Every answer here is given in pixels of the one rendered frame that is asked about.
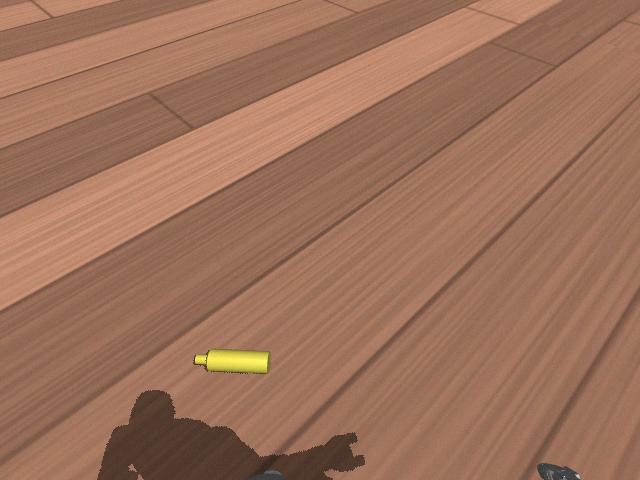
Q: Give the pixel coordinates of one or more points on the right robot hand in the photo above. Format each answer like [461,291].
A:
[554,472]

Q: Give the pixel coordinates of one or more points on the bottle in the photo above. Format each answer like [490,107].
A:
[243,361]

